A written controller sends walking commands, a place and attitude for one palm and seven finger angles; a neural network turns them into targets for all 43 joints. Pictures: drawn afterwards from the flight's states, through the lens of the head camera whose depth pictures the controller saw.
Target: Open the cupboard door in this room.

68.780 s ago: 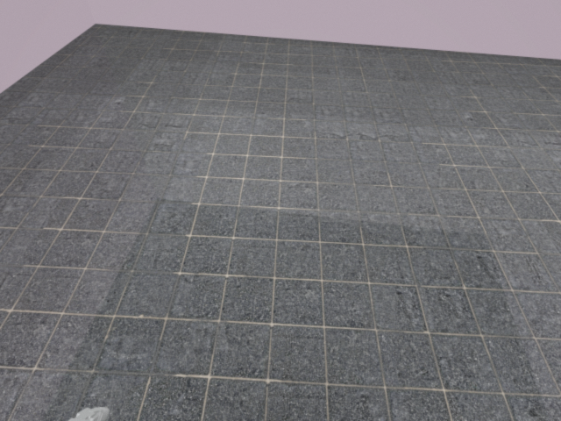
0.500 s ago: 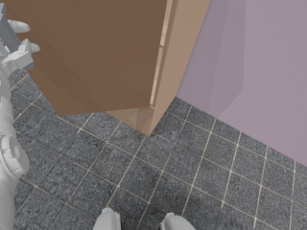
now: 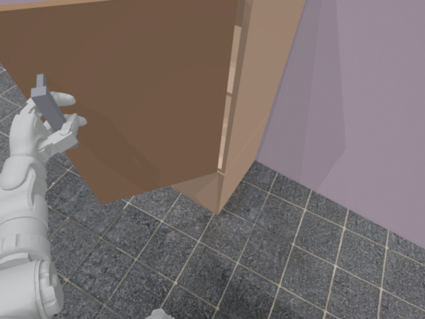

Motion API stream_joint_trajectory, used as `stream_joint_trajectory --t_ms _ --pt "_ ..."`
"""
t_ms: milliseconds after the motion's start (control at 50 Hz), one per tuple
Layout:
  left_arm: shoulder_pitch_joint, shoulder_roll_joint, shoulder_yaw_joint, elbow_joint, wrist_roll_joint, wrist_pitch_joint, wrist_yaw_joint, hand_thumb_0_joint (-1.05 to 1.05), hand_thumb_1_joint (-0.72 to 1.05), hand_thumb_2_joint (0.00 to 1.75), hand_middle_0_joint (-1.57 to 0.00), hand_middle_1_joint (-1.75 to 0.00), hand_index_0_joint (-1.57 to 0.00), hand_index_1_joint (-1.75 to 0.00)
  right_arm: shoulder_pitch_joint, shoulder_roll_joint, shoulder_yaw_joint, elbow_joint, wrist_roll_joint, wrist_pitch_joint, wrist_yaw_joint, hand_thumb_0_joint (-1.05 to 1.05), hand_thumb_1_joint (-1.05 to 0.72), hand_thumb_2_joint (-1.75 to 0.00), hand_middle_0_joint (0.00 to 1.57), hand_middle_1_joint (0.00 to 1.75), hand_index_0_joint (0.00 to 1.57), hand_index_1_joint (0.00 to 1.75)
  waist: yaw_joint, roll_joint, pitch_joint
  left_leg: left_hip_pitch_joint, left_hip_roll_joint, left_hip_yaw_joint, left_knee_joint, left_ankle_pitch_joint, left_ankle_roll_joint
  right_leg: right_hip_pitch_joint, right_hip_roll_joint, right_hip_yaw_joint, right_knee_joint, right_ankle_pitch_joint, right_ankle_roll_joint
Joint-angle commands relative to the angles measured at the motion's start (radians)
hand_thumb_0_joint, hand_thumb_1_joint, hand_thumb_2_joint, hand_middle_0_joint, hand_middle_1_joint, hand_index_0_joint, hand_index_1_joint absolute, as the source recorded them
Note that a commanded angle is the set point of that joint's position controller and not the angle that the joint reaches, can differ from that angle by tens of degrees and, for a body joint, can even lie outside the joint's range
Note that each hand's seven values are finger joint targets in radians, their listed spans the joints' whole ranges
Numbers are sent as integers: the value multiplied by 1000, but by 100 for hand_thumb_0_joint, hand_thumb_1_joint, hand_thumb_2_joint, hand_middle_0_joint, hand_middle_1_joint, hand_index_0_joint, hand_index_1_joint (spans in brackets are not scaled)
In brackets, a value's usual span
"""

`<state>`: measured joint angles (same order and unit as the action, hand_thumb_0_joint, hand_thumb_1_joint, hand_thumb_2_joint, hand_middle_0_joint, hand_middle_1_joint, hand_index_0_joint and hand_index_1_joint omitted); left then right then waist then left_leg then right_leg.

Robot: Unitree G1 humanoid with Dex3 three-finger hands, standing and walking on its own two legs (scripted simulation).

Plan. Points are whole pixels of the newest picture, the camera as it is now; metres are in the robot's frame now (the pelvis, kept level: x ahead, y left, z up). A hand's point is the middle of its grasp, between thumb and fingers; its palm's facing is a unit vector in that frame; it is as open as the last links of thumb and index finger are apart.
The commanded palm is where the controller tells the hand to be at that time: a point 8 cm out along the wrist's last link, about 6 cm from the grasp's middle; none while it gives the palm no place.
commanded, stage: pull the door open along its arc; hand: left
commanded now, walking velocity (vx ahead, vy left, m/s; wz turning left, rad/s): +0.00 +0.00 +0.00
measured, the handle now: (57, 113) +0.48 +0.27 +0.11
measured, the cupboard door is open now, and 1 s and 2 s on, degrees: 52 83 85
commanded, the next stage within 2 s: open thumb and fingers to let go in 0.56 s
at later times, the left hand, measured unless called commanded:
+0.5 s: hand (120, 194) +0.31 +0.13 +0.11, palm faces +0.44 -0.90 +0.01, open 5.8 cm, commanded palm +0.24 +0.18 +0.10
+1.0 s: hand (137, 199) +0.30 +0.11 +0.11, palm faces +0.46 -0.89 +0.01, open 8.8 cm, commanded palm +0.25 +0.15 +0.10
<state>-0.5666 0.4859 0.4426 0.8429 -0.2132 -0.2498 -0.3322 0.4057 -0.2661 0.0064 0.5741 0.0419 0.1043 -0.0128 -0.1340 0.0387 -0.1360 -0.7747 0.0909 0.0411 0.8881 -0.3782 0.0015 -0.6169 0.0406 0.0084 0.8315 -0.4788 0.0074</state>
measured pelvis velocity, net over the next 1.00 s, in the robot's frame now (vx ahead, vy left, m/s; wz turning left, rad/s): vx -0.01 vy -0.04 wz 0.09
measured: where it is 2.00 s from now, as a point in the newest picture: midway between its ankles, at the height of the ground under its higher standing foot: outside the picture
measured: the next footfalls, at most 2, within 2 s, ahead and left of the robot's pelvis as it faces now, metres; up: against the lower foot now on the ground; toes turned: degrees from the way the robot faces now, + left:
none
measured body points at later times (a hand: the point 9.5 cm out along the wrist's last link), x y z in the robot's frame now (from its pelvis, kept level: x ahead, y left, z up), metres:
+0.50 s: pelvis +0.00 -0.04 +0.02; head -0.01 -0.05 +0.47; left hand +0.28 +0.18 +0.11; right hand +0.19 -0.25 -0.07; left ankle +0.02 +0.12 -0.69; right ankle -0.05 -0.13 -0.69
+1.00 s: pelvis -0.01 -0.04 +0.02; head -0.01 -0.07 +0.47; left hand +0.27 +0.15 +0.11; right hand +0.17 -0.25 -0.09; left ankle +0.02 +0.12 -0.69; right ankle -0.05 -0.13 -0.69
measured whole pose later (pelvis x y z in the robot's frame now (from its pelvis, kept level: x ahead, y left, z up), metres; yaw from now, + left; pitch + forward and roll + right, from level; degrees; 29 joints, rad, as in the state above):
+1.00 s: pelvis -0.01 -0.04 +0.02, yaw +5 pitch +3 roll +1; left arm -0.02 -0.03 -0.03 0.17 -0.05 -0.14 0.42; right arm 0.20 -0.20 0.00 0.63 -0.04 0.06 -0.03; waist 0.00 0.05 -0.09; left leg -0.48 0.04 -0.01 0.72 -0.29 -0.05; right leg -0.35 0.00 -0.05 0.77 -0.48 -0.04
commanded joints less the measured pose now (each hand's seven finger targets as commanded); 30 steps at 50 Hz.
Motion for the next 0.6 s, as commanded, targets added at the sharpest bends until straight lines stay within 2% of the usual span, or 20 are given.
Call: stream_joint_trajectory --t_ms 0,20,40,60,80,100,140,180,200,240,280,300,320,360,400,460,480,500,540,580 --pt "-21 163 84 -394 -73 -12 170 0 90 90 -40 -135 -40 -135 -29 -132 -53 -155 -2 -68 -1 0 -90 -90 20 30 20 30 151 48 -316 372 -71 -21 -103 416 29 120 41 -66 -93 523 -12" --pt "22 111 55 -442 -62 4 215 0 90 90 -40 -135 -40 -135 -41 -125 -54 -154 -2 -79 5 0 -90 -90 20 30 20 30 146 48 -293 376 -69 -19 -111 406 25 112 37 -71 -93 511 -10" --pt "90 104 94 -490 -59 19 279 0 90 90 -40 -135 -40 -135 -54 -118 -55 -160 -6 -86 9 0 -90 -90 20 30 20 30 175 10 -294 364 -71 -16 -120 400 23 133 37 -72 -96 508 -9" --pt "142 80 100 -534 -45 37 348 0 90 90 -40 -135 -40 -135 -76 -110 -52 -164 -9 -90 11 0 -90 -90 20 30 20 30 184 4 -277 353 -73 -9 -133 389 19 154 33 -70 -101 506 -8" --pt "168 39 72 -598 -23 47 400 0 90 90 -40 -135 -40 -135 -90 -104 -50 -167 -13 -95 16 0 -90 -90 20 30 20 30 179 0 -278 361 -75 -6 -141 387 18 169 31 -72 -101 513 -7" --pt "197 27 68 -647 2 52 453 0 90 90 -40 -135 -40 -135 -98 -100 -49 -166 -19 -98 17 0 -90 -90 20 30 20 30 183 -18 -279 360 -76 -8 -141 393 18 194 29 -70 -102 523 -9" --pt "252 -50 11 -730 47 64 538 0 90 90 -40 -135 -40 -135 -131 -86 -48 -165 -27 -96 20 0 -90 -90 20 30 20 30 175 -11 -272 388 -74 -2 -150 398 14 201 22 -67 -108 538 -8" --pt "297 -97 -41 -786 79 72 587 0 90 90 -40 -135 -40 -135 -160 -80 -46 -166 -35 -90 18 0 -90 -90 20 30 20 30 167 -22 -238 398 -73 -2 -162 365 12 207 16 -63 -125 515 -10" --pt "314 -109 -57 -803 88 71 605 0 90 90 -40 -135 -40 -135 -167 -79 -44 -164 -40 -87 15 0 -90 -90 20 30 20 30 163 -51 -219 396 -74 -3 -165 352 14 219 15 -57 -138 513 -10" --pt "327 -158 -78 -827 89 79 652 0 90 90 -40 -135 -40 -135 -212 -67 -37 -165 -45 -80 5 0 -90 -90 20 30 20 30 167 -72 -195 399 -78 1 -177 312 12 230 4 -46 -166 491 -5" --pt "318 -188 -103 -853 101 86 695 0 90 90 -40 -135 -40 -135 -241 -55 -30 -159 -50 -71 -3 0 -90 -90 20 30 20 30 167 -63 -169 409 -81 2 -188 299 8 243 -7 -36 -187 481 -5" --pt "333 -191 -116 -852 115 89 713 0 90 90 -40 -135 -40 -135 -247 -54 -29 -157 -56 -67 -7 0 -90 -90 20 30 20 30 162 -85 -142 410 -79 -1 -190 288 10 242 -11 -30 -204 469 -2" --pt "339 -211 -138 -874 124 89 726 0 90 90 -40 -135 -40 -135 -263 -49 -27 -159 -58 -64 -9 0 -90 -90 20 30 20 30 163 -59 -148 419 -83 3 -193 287 10 251 -21 -19 -209 493 2" --pt "364 -243 -179 -902 141 87 732 0 90 90 -40 -135 -40 -135 -270 -40 -25 -156 -64 -59 -11 0 -90 -90 20 30 20 30 160 -56 -150 432 -85 3 -197 292 9 270 -32 -12 -214 533 5" --pt "409 -274 -218 -916 148 82 726 0 90 90 -40 -135 -40 -135 -272 -38 -27 -156 -68 -57 -12 0 -90 -90 20 30 20 30 150 -99 -139 435 -84 -1 -197 299 11 290 -39 -5 -226 580 12" --pt "459 -333 -278 -973 141 71 715 0 90 90 -40 -135 -40 -135 -290 -29 -25 -161 -71 -60 -10 0 -90 -90 20 30 20 30 157 -65 -139 455 -89 0 -204 306 8 309 -51 -1 -227 635 16" --pt "457 -360 -310 -994 143 69 716 0 90 90 -40 -135 -40 -135 -295 -28 -25 -163 -74 -62 -9 0 -90 -90 20 30 20 30 150 -58 -137 460 -90 -1 -202 312 8 307 -55 0 -224 656 18" --pt "459 -387 -346 -996 149 68 717 0 90 90 -40 -135 -40 -135 -292 -28 -26 -161 -76 -65 -8 0 -90 -90 20 30 20 30 137 -95 -124 463 -89 -6 -197 308 11 303 -56 1 -233 650 21" --pt "459 -437 -407 -1024 157 65 730 0 90 90 -40 -135 -40 -135 -303 -29 -29 -165 -78 -73 -5 0 -90 -90 20 30 20 30 136 -75 -117 469 -90 -8 -199 293 10 282 -58 -6 -229 614 18" --pt "455 -481 -465 -1039 175 66 750 0 90 90 -40 -135 -40 -135 -301 -30 -30 -165 -83 -81 -1 0 -90 -90 20 30 20 30 127 -97 -113 469 -91 -15 -193 280 11 266 -62 -6 -229 593 20"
